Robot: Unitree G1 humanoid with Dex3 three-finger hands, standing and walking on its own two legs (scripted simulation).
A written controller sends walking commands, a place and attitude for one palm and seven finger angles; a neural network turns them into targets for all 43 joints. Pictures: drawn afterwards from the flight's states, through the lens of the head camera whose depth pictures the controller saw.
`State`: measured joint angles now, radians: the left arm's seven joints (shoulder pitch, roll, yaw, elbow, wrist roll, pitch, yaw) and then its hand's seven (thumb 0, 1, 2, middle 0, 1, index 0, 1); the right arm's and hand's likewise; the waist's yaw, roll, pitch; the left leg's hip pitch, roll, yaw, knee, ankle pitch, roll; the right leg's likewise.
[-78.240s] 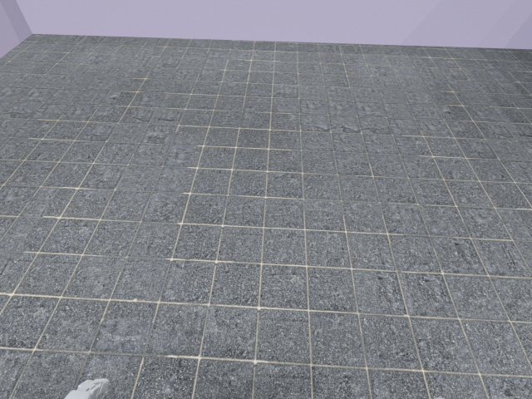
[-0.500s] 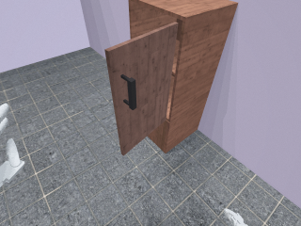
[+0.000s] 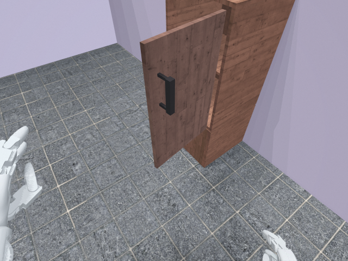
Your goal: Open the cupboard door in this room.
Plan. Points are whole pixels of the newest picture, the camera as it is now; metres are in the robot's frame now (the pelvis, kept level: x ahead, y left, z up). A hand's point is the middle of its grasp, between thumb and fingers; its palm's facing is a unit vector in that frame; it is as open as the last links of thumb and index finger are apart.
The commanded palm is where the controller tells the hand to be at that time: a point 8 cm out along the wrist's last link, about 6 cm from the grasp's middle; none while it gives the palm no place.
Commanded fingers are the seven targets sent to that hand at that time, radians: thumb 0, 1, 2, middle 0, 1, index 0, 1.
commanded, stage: let the arm hang, fingers relaxed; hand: left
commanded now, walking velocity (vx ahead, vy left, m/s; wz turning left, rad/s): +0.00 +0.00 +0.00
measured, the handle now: (165, 94) +0.59 +0.06 +0.06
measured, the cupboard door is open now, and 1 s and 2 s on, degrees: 97 97 97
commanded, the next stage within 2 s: look to check the result in 1.06 s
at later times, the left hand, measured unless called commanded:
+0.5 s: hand out of the picture +0.01 +0.20 -0.15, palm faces +0.03 -0.96 -0.28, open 7.2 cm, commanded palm none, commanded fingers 0.00 0.90 0.90 -0.20 -0.30 -0.20 -0.30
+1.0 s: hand out of the picture +0.05 +0.22 -0.14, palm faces +0.02 -0.96 -0.30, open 7.4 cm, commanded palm none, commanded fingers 0.00 0.90 0.90 -0.20 -0.30 -0.20 -0.30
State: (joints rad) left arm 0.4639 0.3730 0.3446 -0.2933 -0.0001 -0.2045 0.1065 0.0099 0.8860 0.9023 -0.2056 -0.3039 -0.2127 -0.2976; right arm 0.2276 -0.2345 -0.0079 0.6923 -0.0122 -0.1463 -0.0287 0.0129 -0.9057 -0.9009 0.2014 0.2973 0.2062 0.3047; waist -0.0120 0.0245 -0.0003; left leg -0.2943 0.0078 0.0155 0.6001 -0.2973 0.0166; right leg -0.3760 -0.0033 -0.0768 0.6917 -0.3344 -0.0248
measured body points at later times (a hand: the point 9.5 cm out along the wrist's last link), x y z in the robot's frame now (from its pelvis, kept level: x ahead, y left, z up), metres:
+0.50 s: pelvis -0.02 -0.02 +0.01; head +0.01 -0.03 +0.46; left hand +0.01 +0.25 -0.13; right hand +0.01 -0.27 -0.14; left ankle +0.01 +0.11 -0.73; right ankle +0.01 -0.13 -0.73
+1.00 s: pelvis -0.02 -0.01 +0.02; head +0.00 -0.02 +0.47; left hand +0.05 +0.27 -0.12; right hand +0.03 -0.28 -0.14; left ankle +0.01 +0.11 -0.73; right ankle +0.01 -0.13 -0.73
